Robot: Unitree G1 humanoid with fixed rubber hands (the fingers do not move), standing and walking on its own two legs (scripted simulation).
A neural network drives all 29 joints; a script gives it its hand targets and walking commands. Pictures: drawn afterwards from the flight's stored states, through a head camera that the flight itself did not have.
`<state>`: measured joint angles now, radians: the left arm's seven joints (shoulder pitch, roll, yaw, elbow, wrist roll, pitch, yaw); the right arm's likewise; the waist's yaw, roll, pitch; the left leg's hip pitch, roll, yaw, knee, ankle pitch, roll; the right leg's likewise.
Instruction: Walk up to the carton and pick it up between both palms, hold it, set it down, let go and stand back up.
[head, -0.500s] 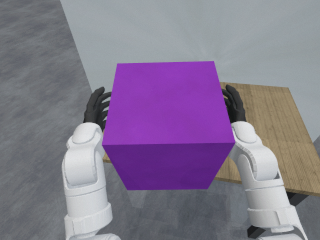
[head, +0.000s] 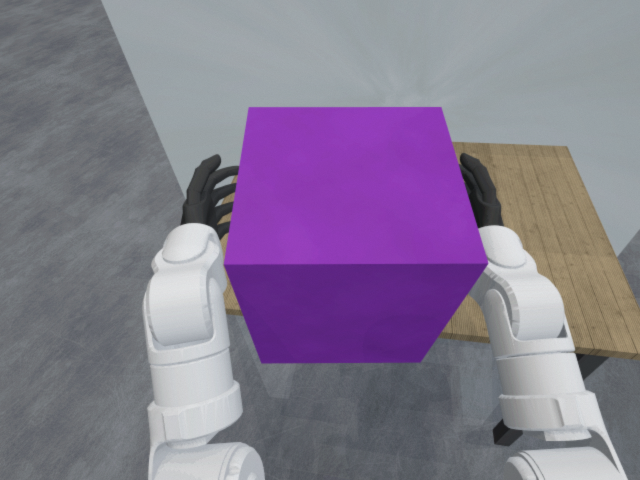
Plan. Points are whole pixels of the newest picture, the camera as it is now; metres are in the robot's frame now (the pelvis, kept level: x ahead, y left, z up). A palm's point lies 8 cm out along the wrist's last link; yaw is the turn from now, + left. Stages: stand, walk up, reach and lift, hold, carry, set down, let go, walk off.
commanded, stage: hold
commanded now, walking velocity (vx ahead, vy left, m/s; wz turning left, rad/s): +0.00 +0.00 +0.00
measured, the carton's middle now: (342, 247) +0.37 -0.02 +0.12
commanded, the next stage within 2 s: none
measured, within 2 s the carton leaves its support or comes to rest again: neither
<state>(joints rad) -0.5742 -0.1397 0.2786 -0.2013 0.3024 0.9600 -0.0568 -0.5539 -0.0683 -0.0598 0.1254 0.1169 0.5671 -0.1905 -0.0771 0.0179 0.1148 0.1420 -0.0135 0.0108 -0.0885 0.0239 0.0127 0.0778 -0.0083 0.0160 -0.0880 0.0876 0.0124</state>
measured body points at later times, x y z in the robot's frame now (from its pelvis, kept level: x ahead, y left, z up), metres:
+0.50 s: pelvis +0.01 +0.00 +0.00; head +0.01 +0.00 +0.45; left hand +0.35 +0.16 +0.18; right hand +0.37 -0.14 +0.16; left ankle -0.01 +0.11 -0.76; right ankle +0.03 -0.12 -0.76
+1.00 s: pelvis +0.02 +0.00 +0.00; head +0.03 -0.01 +0.45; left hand +0.38 +0.14 +0.18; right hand +0.39 -0.17 +0.15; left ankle -0.01 +0.11 -0.76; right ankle +0.03 -0.12 -0.76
